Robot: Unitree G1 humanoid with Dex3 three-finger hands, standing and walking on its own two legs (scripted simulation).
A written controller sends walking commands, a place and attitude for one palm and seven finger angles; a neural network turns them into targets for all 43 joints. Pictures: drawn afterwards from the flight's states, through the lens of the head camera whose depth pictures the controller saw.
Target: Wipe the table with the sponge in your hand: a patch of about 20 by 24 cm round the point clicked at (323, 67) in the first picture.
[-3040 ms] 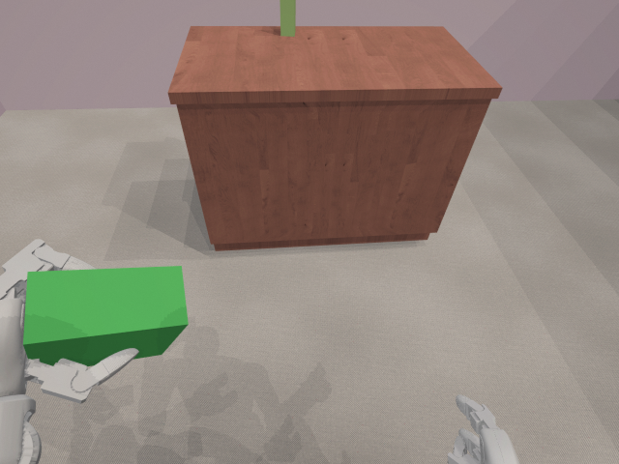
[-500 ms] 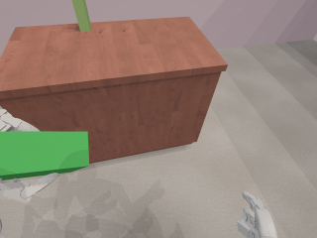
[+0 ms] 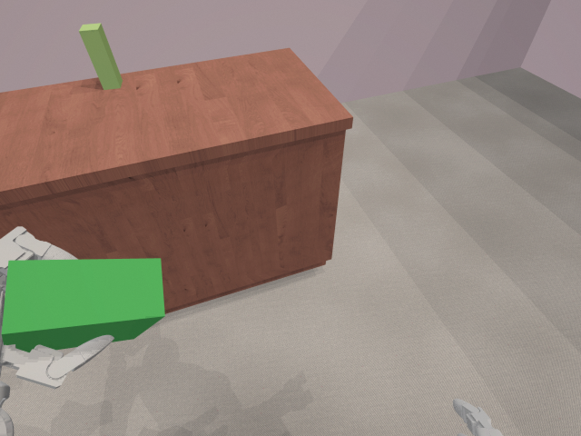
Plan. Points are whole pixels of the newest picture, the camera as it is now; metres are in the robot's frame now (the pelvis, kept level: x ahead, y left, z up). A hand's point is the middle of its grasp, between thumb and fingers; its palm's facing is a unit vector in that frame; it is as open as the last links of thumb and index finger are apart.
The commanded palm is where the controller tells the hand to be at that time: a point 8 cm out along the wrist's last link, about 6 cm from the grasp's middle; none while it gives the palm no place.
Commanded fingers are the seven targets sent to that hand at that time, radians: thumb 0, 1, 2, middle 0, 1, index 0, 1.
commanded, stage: take the last steps up to it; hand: left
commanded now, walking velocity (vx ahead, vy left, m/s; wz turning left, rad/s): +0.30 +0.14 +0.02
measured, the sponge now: (105, 305) +0.22 +0.20 +0.15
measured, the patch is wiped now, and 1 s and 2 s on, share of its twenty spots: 0.00 0.00 0.00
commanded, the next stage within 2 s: none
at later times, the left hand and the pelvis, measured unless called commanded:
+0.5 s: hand (64, 325) +0.20 +0.23 +0.16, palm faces +0.45 -0.77 -0.45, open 10.2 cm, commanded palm +0.14 +0.27 +0.17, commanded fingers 0.00 0.10 1.30 -1.20 -1.60 -1.20 -1.60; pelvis -0.01 -0.01 -0.02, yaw +2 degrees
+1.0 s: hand (68, 240) +0.30 +0.27 +0.17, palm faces +0.41 -0.81 -0.41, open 10.2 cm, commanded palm +0.24 +0.31 +0.17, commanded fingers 0.00 0.10 1.30 -1.20 -1.60 -1.20 -1.60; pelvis +0.07 +0.03 -0.01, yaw -1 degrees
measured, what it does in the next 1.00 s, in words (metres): steps on the spot: left foot, then right foot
